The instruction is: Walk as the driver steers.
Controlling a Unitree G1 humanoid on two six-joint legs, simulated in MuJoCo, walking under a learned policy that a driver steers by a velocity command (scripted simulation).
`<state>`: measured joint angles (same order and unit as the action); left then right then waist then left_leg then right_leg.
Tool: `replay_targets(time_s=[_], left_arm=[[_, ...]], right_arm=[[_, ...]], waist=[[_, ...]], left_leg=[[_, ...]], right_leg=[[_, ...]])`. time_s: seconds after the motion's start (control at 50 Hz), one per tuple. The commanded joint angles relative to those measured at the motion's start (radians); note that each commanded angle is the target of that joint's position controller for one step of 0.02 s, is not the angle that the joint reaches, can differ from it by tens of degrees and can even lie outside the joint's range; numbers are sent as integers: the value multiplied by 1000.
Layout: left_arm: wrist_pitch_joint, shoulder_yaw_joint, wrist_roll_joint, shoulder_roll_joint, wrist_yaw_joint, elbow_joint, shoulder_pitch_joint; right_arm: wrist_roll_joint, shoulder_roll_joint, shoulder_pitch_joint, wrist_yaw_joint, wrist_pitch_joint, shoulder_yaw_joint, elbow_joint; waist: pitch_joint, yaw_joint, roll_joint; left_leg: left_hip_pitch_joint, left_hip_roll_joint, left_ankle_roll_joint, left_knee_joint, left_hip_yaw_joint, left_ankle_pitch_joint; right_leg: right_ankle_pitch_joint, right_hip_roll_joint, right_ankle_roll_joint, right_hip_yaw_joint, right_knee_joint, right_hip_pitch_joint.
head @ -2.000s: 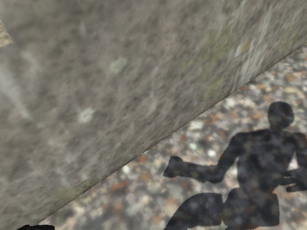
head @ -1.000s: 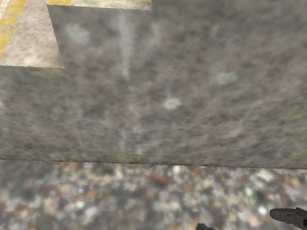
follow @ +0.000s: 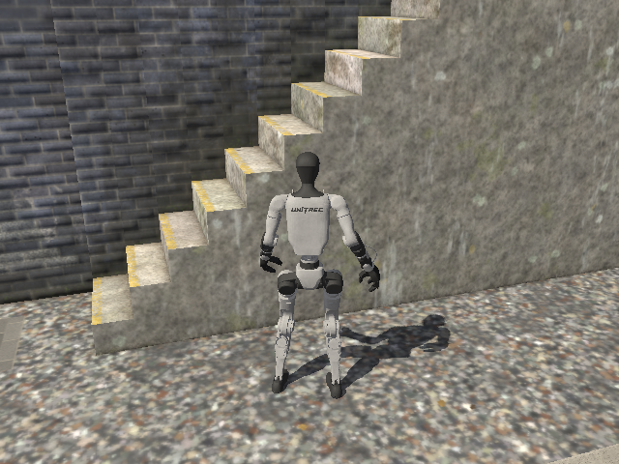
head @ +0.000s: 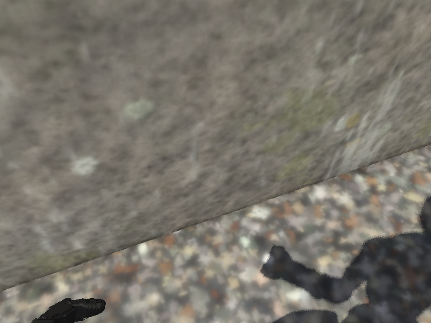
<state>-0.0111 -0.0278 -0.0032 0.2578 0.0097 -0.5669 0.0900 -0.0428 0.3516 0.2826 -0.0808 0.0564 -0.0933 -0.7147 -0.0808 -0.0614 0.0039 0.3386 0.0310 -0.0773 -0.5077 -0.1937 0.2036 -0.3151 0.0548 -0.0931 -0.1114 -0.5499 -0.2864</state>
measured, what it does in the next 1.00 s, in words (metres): steps to the left: right foot, then left foot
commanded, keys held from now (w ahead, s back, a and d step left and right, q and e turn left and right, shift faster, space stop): w+q+shift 0.36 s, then w+e+shift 0.64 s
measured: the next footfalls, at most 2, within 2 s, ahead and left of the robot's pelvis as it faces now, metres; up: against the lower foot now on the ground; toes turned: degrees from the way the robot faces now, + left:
right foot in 0.02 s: +0.04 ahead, -0.14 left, +0.00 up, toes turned +7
left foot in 0.62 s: -0.02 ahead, +0.28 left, +0.00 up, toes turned +17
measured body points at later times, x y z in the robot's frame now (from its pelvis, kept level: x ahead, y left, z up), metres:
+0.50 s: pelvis +0.00 +0.02 +0.01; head +0.07 +0.04 +0.45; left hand -0.09 +0.36 -0.08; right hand +0.30 -0.12 -0.08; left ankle -0.06 +0.21 -0.67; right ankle +0.00 -0.14 -0.73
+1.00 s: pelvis +0.00 +0.19 +0.01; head +0.06 +0.20 +0.45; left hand +0.19 +0.48 -0.08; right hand +0.18 -0.08 -0.08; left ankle -0.06 +0.27 -0.74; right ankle +0.05 +0.07 -0.68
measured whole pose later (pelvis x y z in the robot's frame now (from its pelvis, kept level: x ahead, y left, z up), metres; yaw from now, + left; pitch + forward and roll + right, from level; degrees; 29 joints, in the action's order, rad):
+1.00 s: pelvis +0.00 +0.19 +0.01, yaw +2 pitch +2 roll +1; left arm -0.07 -0.08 -0.02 0.33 0.03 -0.60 0.06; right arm 0.01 0.28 0.10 -0.06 -0.01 -0.06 -0.66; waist -0.10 -0.01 -0.03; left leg 0.11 0.02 0.04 -0.37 0.27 0.29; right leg -0.30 -0.08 -0.07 0.06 -0.97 -0.58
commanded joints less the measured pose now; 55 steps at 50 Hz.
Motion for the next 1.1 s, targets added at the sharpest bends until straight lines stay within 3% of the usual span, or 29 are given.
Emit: replay_targets(time_s=[0.02, 0.04, 0.06, 0.08, 0.1, 0.14, 0.18, 0.24, 0.34, 0.36, 0.38, 0.42, 0.44, 0.48, 0.54, 0.58, 0.6, 0.62, 0.64, 0.66, 0.7, 0.72, 0.76, 0.8, 0.82, 0.84, 0.94, 1.02, 1.1], left_arm=[[5, -75, -6, 159, -30, -2, 207], [1, -87, 46, 260, -23, 32, 131], [17, -87, 65, 224, -18, 54, 81], [29, -71, 58, 158, -21, 60, -6], [32, -67, 38, 125, -31, 70, -72], [37, -63, 21, 112, -52, 61, -82], [35, -68, 31, 117, -58, 32, -14], [23, -85, 24, 164, -72, 2, 68], [7, -114, 10, 233, -69, -10, 29], [7, -142, -35, 322, -120, -103, 236], [9, -145, -39, 337, -143, -141, 306], [24, -143, -24, 330, -154, -153, 285], [25, -147, -12, 348, -156, -154, 249], [12, -148, -22, 363, -157, -190, 254], [2, -157, -31, 392, -139, -199, 209], [16, -149, -35, 368, -121, -188, 167], [25, -129, -37, 308, -109, -192, 179], [30, -103, -16, 231, -94, -187, 189], [34, -78, 44, 147, -85, -131, 173], [31, -65, 25, 135, -96, -120, 186], [19, -71, 0, 199, -95, -122, 169], [9, -70, 10, 201, -102, -137, 188], [-11, -70, -2, 206, -104, -153, 256], [-18, -61, -2, 182, -98, -121, 221], [-30, -68, -17, 211, -68, -70, 102], [-39, -71, -20, 205, -48, -46, 105], [-54, -77, -18, 168, 15, 15, 16], [-38, -63, -25, 101, 52, 42, -60], [-32, -72, -32, 113, 61, 43, -78]], right_arm=[[20, 16, -26, 19, -7, -7, 95], [44, 7, 3, 28, -31, -8, 145], [41, 107, -18, 34, -41, -29, 143], [28, 166, -16, 36, -33, -53, 115], [23, 168, -14, 34, -20, -59, 98], [33, 130, -19, 37, -7, -51, 102], [30, 93, -68, 46, -1, -34, 133], [40, 44, -184, 64, -7, -2, 195], [29, 37, -231, 106, -18, 4, 223], [61, 12, -222, 154, 2, 22, 243], [61, 3, -178, 169, 17, 19, 243], [54, 2, -156, 175, 27, 16, 228], [70, 3, -174, 173, 18, 18, 231], [88, -21, -253, 181, 0, 35, 255], [75, -47, -205, 194, -18, 43, 227], [64, -18, -30, 190, -31, 21, 146], [61, 16, 54, 183, -38, 5, 109], [65, 82, 115, 169, -40, -13, 89], [101, 200, 143, 155, -50, -27, 92], [120, 232, 129, 145, -70, -43, 92], [95, 128, 27, 129, -85, -22, 88], [86, 106, -41, 118, -84, -17, 96], [73, 50, -156, 90, -78, -2, 114], [71, 27, -194, 72, -80, 4, 124], [37, 54, -214, 58, -102, -5, 148], [34, 76, -209, 41, -104, -12, 138], [57, 92, -163, 9, -82, -17, 113], [51, 128, -146, 16, -49, -31, 93], [43, 145, -160, 37, -36, -44, 84]], waist=[[194, 98, -59], [185, 45, -289], [156, 45, -274], [93, 12, -189], [61, -8, -131], [56, -1, -137], [65, 28, -156], [90, 88, -130], [115, 97, -146], [80, 107, -40], [108, 88, 16], [121, 65, -30], [117, 61, -95], [94, 78, -149], [72, 56, -238], [104, -12, -240], [148, -46, -201], [187, -61, -107], [217, -26, 216], [279, -18, 304], [205, 46, 184], [190, 85, 168], [173, 154, 154], [133, 149, 129], [95, 111, 38], [123, 124, 24], [85, 60, 86], [86, 27, 75], [112, 32, 96]], left_leg=[[273, -68, 50, -253, 9, 269], [421, -89, 4, -445, 28, 443], [405, -4, -7, -601, 15, 400], [376, 17, -13, -678, 22, 314], [369, 21, -25, -721, 54, 249], [358, 30, -53, -794, 91, 147], [371, 46, -65, -734, 132, 100], [430, 66, -73, -566, 148, 147], [296, 78, -33, -354, 214, 124], [465, 90, -7, -466, 164, 109], [528, 112, 11, -518, 66, 196], [542, 87, 20, -553, 4, 259], [495, 82, 15, -519, 2, 263], [356, 56, 8, -398, 65, 238], [32, -7, 26, -153, 179, 192], [-219, -29, 79, 62, 202, 12], [-336, -58, 112, 174, 227, 13], [-521, 1, 126, 139, 193, -135], [-694, 206, 217, 15, 1, -801], [-506, 285, 347, 54, -33, -900], [-414, 242, 303, 93, 69, -794], [-376, 232, 284, 115, 100, -751], [-287, 239, 288, 156, 152, -731], [-247, 270, 297, 191, 178, -661], [-307, 411, 277, 182, 59, -841], [-354, 437, 264, 188, 74, -833], [-371, 326, 259, 218, 272, -600], [-408, 301, 254, 188, 356, -639], [-432, 294, 229, 127, 417, -725]], right_leg=[[196, -219, 96, -130, 224, 416], [277, -500, 268, -444, 253, 283], [167, -499, 335, -470, 322, 199], [129, -415, 296, -319, 317, 138], [150, -337, 244, -182, 297, 113], [375, -289, 235, -25, 263, 104], [428, -282, 261, 49, 258, 145], [534, -368, 312, 28, 244, 305], [545, -403, 292, 140, 246, 309], [659, -582, 330, -62, 260, 442], [659, -646, 333, -104, 246, 534], [597, -615, 312, -68, 233, 560], [601, -574, 293, -11, 240, 521], [565, -514, 261, 57, 280, 411], [542, -404, 194, 154, 302, 215], [576, -373, 155, 176, 251, 136], [608, -314, 132, 207, 118, 127], [395, -237, 90, 219, -50, -24], [-325, -83, 52, 262, -349, -363], [-430, -72, 59, 146, -560, -387], [-329, -111, 83, 85, -656, -423], [-263, -126, 73, 84, -669, -408], [-165, -137, 43, 108, -685, -322], [-119, -159, 37, 116, -617, -304], [-56, -196, 31, 18, -595, -393], [-41, -204, 35, -6, -577, -413], [16, -174, 24, 112, -464, -387], [50, -165, 39, 178, -331, -368], [9, -137, 65, 237, -220, -285]])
